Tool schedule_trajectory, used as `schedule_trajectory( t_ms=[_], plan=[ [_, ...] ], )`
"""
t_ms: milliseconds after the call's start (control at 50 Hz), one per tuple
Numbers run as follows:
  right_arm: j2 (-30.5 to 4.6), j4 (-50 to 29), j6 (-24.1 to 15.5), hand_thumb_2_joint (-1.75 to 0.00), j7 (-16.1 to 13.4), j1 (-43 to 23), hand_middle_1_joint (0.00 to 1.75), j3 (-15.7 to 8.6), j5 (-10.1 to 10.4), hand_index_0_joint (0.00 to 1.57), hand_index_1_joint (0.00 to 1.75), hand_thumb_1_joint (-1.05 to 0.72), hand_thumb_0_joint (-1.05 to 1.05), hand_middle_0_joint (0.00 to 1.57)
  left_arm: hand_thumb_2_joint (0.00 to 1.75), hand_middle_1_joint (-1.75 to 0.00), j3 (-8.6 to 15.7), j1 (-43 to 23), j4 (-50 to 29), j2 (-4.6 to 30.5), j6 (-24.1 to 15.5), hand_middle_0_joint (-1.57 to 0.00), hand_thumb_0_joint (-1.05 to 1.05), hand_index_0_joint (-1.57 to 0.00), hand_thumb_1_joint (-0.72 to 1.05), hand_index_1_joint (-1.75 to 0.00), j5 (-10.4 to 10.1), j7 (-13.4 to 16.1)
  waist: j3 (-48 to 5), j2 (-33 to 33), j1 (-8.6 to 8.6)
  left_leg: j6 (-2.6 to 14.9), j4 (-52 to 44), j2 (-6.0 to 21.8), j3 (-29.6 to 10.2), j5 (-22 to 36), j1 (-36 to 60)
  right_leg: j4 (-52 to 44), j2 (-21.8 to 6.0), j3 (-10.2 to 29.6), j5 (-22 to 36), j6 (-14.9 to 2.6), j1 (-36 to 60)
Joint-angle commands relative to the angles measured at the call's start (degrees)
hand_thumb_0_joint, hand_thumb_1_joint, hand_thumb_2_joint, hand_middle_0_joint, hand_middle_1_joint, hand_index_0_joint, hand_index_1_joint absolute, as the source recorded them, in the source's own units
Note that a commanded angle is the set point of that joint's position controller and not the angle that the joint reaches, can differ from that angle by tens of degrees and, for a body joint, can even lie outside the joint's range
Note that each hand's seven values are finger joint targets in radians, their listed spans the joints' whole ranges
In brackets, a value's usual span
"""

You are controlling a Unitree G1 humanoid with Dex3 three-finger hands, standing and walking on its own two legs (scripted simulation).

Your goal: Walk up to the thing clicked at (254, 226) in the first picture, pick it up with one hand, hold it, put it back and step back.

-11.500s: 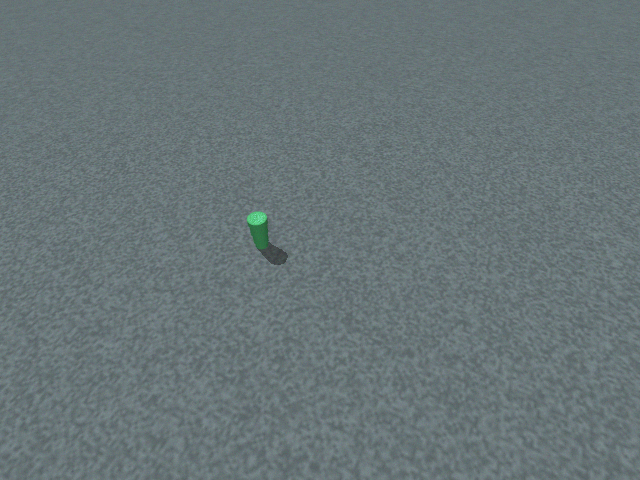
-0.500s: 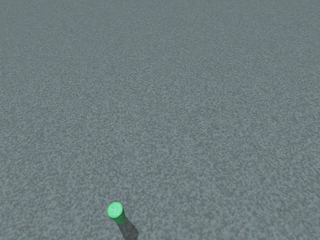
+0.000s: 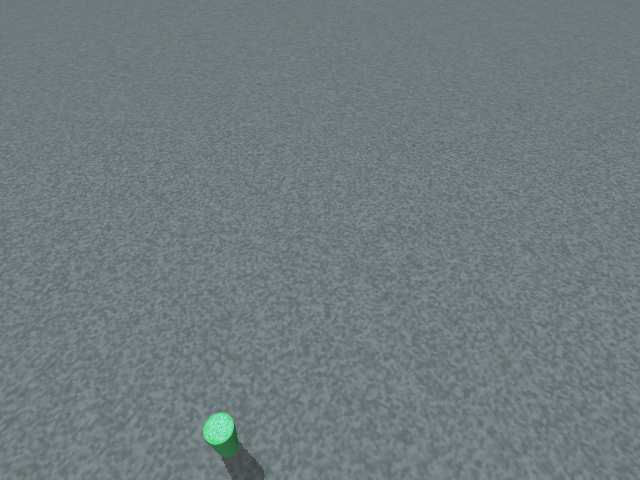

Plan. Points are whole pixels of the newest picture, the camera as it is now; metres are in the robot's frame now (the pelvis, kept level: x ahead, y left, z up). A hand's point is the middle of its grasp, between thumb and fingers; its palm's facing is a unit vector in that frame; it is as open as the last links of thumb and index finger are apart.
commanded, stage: stand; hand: left
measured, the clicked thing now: (223, 438) +0.43 +0.30 -0.70
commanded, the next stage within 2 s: walk up in 0.08 s
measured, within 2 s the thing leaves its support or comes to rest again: neither
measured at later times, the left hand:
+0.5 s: hand out of the picture -0.05 +0.26 -0.17, palm faces +0.03 -0.90 -0.43, open 7.4 cm
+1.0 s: hand out of the picture -0.18 +0.30 -0.17, palm faces +0.10 -0.92 -0.39, open 7.4 cm
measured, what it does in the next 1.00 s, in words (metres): walks backwards: right foot, then left foot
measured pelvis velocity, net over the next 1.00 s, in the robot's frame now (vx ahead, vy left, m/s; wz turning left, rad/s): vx -0.25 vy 0.02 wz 0.06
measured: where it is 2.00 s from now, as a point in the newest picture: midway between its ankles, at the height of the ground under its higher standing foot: outside the picture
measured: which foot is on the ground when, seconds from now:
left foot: down 0.00-0.38, up 0.40-0.74, down 0.76-1.00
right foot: down 0.00-0.20, up 0.22-0.34, down 0.36-0.80, up 0.82-1.00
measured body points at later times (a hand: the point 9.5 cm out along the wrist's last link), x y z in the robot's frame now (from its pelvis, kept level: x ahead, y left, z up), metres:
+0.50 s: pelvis -0.09 -0.02 -0.03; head -0.02 -0.04 +0.42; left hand -0.05 +0.30 -0.14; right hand +0.07 -0.32 -0.16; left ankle -0.04 +0.12 -0.69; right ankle -0.08 -0.11 -0.75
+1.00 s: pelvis -0.25 +0.02 -0.01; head -0.20 +0.04 +0.43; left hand -0.19 +0.35 -0.14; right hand -0.11 -0.28 -0.12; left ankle -0.21 +0.12 -0.75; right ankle -0.29 -0.14 -0.65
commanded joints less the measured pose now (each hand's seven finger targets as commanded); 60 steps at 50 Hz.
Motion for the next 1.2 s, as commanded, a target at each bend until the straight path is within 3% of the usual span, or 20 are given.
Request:
schedule_trajectory(
  t_ms=[0, 40, 120, 240, 300, 340, 360, 380, 420, 500, 560, 660, 740, 780, 800, 880, 1020, 1120, 1160, 1180],
  plan=[
    [-11.63, -3.43, -1.28, -0.90, -0.43, -3.53, 0.30, -2.15, 0.10, 0.20, 0.30, -0.90, 0.00, 0.20, 0.90, -0.30, 2.24, -3.69, -3.28, 11.95, -1.43, -0.20, 0.00, -0.20, 0.90, -0.30, 0.13, 0.76, -3.57, -0.07, 0.19, 1.23, -4.12, 5.84, -6.76, -3.56, 0.32, -5.81, -8.19, 7.80, -5.62, -0.06, -2.30],
    [-12.04, -3.28, -1.23, -0.90, -0.48, -3.54, 0.30, -2.32, 0.01, 0.20, 0.30, -0.90, 0.00, 0.20, 0.90, -0.30, 2.11, -3.13, -2.85, 11.70, -1.37, -0.20, 0.00, -0.20, 0.90, -0.30, 0.29, 0.74, -4.44, 0.34, 0.05, 1.45, -3.81, 5.95, -6.71, -3.94, 1.54, -5.96, -8.15, 7.89, -5.99, 0.04, -3.03],
    [-15.19, -5.44, 0.48, -0.90, -1.27, -2.07, 0.30, -3.58, 1.21, 0.20, 0.30, -0.90, 0.00, 0.20, 0.90, -0.30, 4.44, -0.73, -5.11, 13.11, 1.11, -0.20, 0.00, -0.20, 0.90, -0.30, -1.27, 1.44, -3.18, 2.23, 0.36, 4.77, 3.24, 8.01, -7.91, 20.75, -0.99, 7.49, -5.98, 4.25, 10.42, -1.20, -4.82],
    [-17.69, -12.77, 2.33, -0.90, -1.95, -7.05, 0.30, -6.09, -0.37, 0.20, 0.30, -0.90, 0.00, 0.20, 0.90, -0.30, 5.42, 7.36, -7.01, 11.52, 4.48, -0.20, 0.00, -0.20, 0.90, -0.30, -0.48, 1.06, -8.78, 10.95, 2.55, 14.96, -0.67, 18.09, -15.99, 10.72, -10.06, 33.49, -0.48, 3.09, -20.22, -1.21, -3.73],
    [-15.54, -14.65, 3.08, -0.90, -2.11, -7.59, 0.30, -5.61, -0.69, 0.20, 0.30, -0.90, 0.00, 0.20, 0.90, -0.30, 5.52, 8.83, -8.33, 10.07, 3.99, -0.20, 0.00, -0.20, 0.90, -0.30, -0.22, 1.36, -10.15, 7.38, 4.17, 10.84, 11.63, 12.14, -9.66, 18.44, -5.47, 20.72, -2.02, 2.63, -11.27, -2.21, -5.63],
    [-13.63, -14.84, 3.61, -0.90, -1.88, -6.37, 0.30, -4.65, 0.96, 0.20, 0.30, -0.90, 0.00, 0.20, 0.90, -0.30, 6.45, 6.16, -10.53, 13.37, 2.84, -0.20, 0.00, -0.20, 0.90, -0.30, 0.96, 2.11, -8.71, -2.15, 2.61, 4.96, 21.88, 2.92, -6.10, 12.77, -6.76, 9.43, -8.29, 11.03, 12.03, -2.50, -6.01],
    [-12.46, -15.22, 3.70, -0.90, -1.97, -5.24, 0.30, -4.06, 1.20, 0.20, 0.30, -0.90, 0.00, 0.20, 0.90, -0.30, 7.31, 4.68, -11.61, 16.28, 2.66, -0.20, 0.00, -0.20, 0.90, -0.30, 1.18, 2.32, -7.56, -6.50, 1.84, 2.96, 26.61, -2.26, -4.84, 4.15, -12.69, 8.33, -13.00, 15.93, 21.10, -5.33, -3.59],
    [-10.70, -14.99, 3.98, -0.90, -2.20, -2.97, 0.30, -3.58, 0.87, 0.20, 0.30, -0.90, 0.00, 0.20, 0.90, -0.30, 7.43, 2.76, -12.66, 17.00, 2.74, -0.20, 0.00, -0.20, 0.90, -0.30, 1.30, 2.52, -5.74, -10.63, 0.82, 2.09, 33.73, -7.36, -4.28, -22.47, -18.75, 8.61, -17.67, 18.16, 33.54, -9.75, -1.53],
    [-13.12, -16.43, 4.34, -0.90, -3.02, -2.88, 0.30, -4.64, 0.22, 0.20, 0.30, -0.90, 0.00, 0.20, 0.90, -0.30, 8.03, 2.51, -15.65, 20.24, 2.06, -0.20, 0.00, -0.20, 0.90, -0.30, 1.93, 2.84, -4.96, -13.05, 2.69, 1.84, 48.49, -6.21, -10.16, -28.34, -18.08, 4.61, -24.98, 28.15, 29.83, -16.51, -11.86],
    [-14.57, -15.39, 4.15, -0.90, -2.69, 0.93, 0.30, -4.99, 0.99, 0.20, 0.30, -0.90, 0.00, 0.20, 0.90, -0.30, 7.01, -2.95, -18.27, 15.53, 1.95, -0.20, 0.00, -0.20, 0.90, -0.30, 2.06, 3.43, -5.34, -5.42, -0.87, 0.54, 51.79, -8.47, -9.92, -19.27, -21.21, 11.49, -14.67, 12.29, 28.00, -8.90, -5.78],
    [-13.14, -17.18, 3.49, -0.90, -3.16, -2.06, 0.30, -4.12, 0.43, 0.20, 0.30, -0.90, 0.00, 0.20, 0.90, -0.30, 7.03, 5.15, -18.37, 14.64, 1.96, -0.20, 0.00, -0.20, 0.90, -0.30, 1.76, 4.06, -7.47, -4.91, 3.82, -0.64, 46.12, -6.56, -8.56, -21.53, -24.54, 13.63, -16.26, 13.34, 33.87, -10.34, 5.17],
    [-11.99, -18.46, 2.98, -0.90, -3.04, -1.21, 0.30, -4.30, -0.38, 0.20, 0.30, -0.90, 0.00, 0.20, 0.90, -0.30, 7.63, 7.31, -19.47, 14.88, 2.66, -0.20, 0.00, -0.20, 0.90, -0.30, 1.34, 4.83, -9.64, -10.79, 4.27, -0.70, 25.36, -2.27, -5.08, -23.27, -20.08, 16.31, -17.86, 13.64, 35.67, -10.35, 11.46],
    [-13.08, -15.10, 3.26, -0.90, -2.36, 7.03, 0.30, -5.97, -0.84, 0.20, 0.30, -0.90, 0.00, 0.20, 0.90, -0.30, 7.26, 1.58, -21.71, 16.00, 3.60, -0.20, 0.00, -0.20, 0.90, -0.30, 0.56, 3.87, -10.83, -7.58, -0.70, 1.41, 5.30, -2.08, -0.93, -1.79, -2.37, 20.42, -14.04, 8.56, 19.53, -5.14, -3.13],
    [-20.97, -17.15, 3.58, -0.90, -1.92, 3.28, 0.30, -7.69, -1.71, 0.20, 0.30, -0.90, 0.00, 0.20, 0.90, -0.30, 6.40, 0.08, -23.22, 11.55, 3.60, -0.20, 0.00, -0.20, 0.90, -0.30, 0.03, 3.75, -9.17, 13.55, -0.83, 12.09, 2.14, 17.29, -25.56, 13.19, 2.09, 35.53, 1.73, -0.82, -19.08, 0.59, -22.64],
    [-24.60, -18.09, 3.55, -0.90, -1.68, 2.18, 0.30, -8.27, -1.38, 0.20, 0.30, -0.90, 0.00, 0.20, 0.90, -0.30, 7.67, -3.95, -22.68, 13.80, 3.77, -0.20, 0.00, -0.20, 0.90, -0.30, 0.73, 4.43, -7.36, 17.08, -4.24, 19.53, -0.94, 23.24, -32.68, 11.81, -8.90, 48.27, 3.01, 7.48, -31.20, 1.33, -18.25],
    [-15.19, -21.13, 3.06, -0.90, -2.68, -8.36, 0.30, -5.74, -2.09, 0.20, 0.30, -0.90, 0.00, 0.20, 0.90, -0.30, 7.76, 6.74, -18.05, 12.91, 4.34, -0.20, 0.00, -0.20, 0.90, -0.30, -0.49, 3.43, -1.36, 6.37, 4.30, 10.55, 3.17, 10.69, -11.73, 10.47, -9.51, 57.99, 5.07, 12.13, -19.38, 0.01, -22.13],
    [-15.36, -18.67, 2.10, -0.90, -1.43, 1.12, 0.30, -6.61, -1.37, 0.20, 0.30, -0.90, 0.00, 0.20, 0.90, -0.30, 6.41, 6.08, -17.88, 11.96, 1.10, -0.20, 0.00, -0.20, 0.90, -0.30, 0.90, 2.35, -7.55, 9.91, -2.67, 12.74, 2.96, 11.82, -14.27, -14.76, 8.80, 27.91, 0.56, 5.94, -21.11, 3.60, -19.74],
    [-16.81, -19.03, 3.61, -0.90, -0.39, -2.01, 0.30, -6.84, -1.62, 0.20, 0.30, -0.90, 0.00, 0.20, 0.90, -0.30, 6.99, 16.94, -9.96, 11.98, -0.37, -0.20, 0.00, -0.20, 0.90, -0.30, 1.49, 1.87, -5.17, 8.90, 2.49, 9.07, 6.06, 10.42, -10.59, -25.55, -8.76, 1.03, 0.70, 0.57, -13.20, -0.73, 0.65],
    [-9.71, -20.72, 3.18, -0.90, -0.21, -2.19, 0.30, -4.72, -0.81, 0.20, 0.30, -0.90, 0.00, 0.20, 0.90, -0.30, 8.54, 15.08, -10.88, 17.11, -0.69, -0.20, 0.00, -0.20, 0.90, -0.30, 3.06, 2.13, -1.12, -10.68, 3.03, 1.15, 23.31, -0.55, -2.17, -26.61, -26.99, -5.74, -13.29, 27.43, -31.47, -6.54, 1.97],
    [-12.29, -20.49, 3.17, -0.90, -0.83, -5.42, 0.30, -5.57, -0.93, 0.20, 0.30, -0.90, 0.00, 0.20, 0.90, -0.30, 9.16, 9.54, -13.60, 22.43, -0.26, -0.20, 0.00, -0.20, 0.90, -0.30, 3.48, 2.06, 4.16, -13.29, 4.90, -0.05, 30.34, -1.94, -8.20, -25.41, -21.32, -10.86, -23.19, 37.44, -47.67, -12.63, -17.71]
  ],
)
